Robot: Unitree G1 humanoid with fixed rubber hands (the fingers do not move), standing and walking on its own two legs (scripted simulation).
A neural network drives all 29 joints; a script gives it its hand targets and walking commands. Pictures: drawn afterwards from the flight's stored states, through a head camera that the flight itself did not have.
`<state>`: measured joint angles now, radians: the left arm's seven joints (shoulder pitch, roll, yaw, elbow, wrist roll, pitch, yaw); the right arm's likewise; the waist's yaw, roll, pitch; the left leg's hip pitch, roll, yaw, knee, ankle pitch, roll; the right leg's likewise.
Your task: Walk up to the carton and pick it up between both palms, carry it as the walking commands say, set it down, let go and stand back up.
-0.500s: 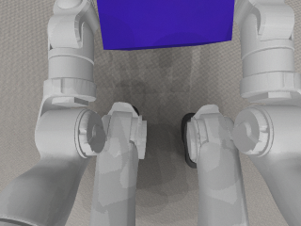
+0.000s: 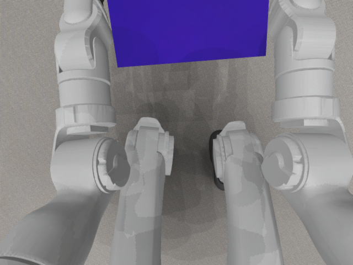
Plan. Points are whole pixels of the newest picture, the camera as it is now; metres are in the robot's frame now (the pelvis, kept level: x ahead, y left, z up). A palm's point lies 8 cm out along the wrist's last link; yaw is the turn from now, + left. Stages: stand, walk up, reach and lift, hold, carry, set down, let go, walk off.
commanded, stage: reach and lift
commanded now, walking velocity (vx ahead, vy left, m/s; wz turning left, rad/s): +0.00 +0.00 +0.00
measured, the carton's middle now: out of the picture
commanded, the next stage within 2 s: none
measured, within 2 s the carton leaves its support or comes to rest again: neither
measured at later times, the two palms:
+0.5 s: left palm out of the picture +0.52 +0.18 -0.05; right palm out of the picture +0.54 -0.11 -0.04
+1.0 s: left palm out of the picture +0.50 +0.17 +0.02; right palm out of the picture +0.52 -0.12 +0.04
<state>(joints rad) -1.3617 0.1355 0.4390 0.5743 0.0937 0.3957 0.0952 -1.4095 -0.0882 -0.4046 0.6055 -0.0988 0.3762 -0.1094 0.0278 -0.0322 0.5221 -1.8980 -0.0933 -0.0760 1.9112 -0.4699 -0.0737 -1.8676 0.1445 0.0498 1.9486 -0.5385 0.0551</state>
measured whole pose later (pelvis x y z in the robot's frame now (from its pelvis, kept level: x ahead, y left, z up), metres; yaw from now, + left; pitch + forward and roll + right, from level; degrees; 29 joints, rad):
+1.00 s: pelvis +0.00 +0.00 +0.11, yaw +0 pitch +18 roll +0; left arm -1.14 0.05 0.42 0.47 0.10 0.40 0.09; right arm -1.19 -0.03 -0.38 0.51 -0.11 0.39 -0.08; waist 0.02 -0.02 0.51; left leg -1.45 -0.10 -0.10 1.56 -0.42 -0.07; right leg -1.42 0.14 0.08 1.59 -0.48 0.05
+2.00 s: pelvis +0.10 +0.00 +0.26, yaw +1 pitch +26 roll +0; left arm -0.51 -0.17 0.42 0.46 0.26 0.29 0.02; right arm -0.54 0.16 -0.38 0.51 -0.26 0.26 0.02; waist 0.00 -0.02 -0.10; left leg -1.04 -0.08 -0.13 0.87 -0.29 -0.03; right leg -1.01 0.10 0.13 0.90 -0.34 0.01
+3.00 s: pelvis +0.12 +0.00 +0.32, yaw +1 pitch -2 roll +0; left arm -0.33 -0.17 0.31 0.37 0.27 0.63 0.03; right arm -0.34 0.17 -0.28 0.39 -0.27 0.60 0.00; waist 0.01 0.00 -0.02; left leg -0.22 -0.06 -0.15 0.45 -0.19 -0.01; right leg -0.18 0.06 0.14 0.46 -0.24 0.00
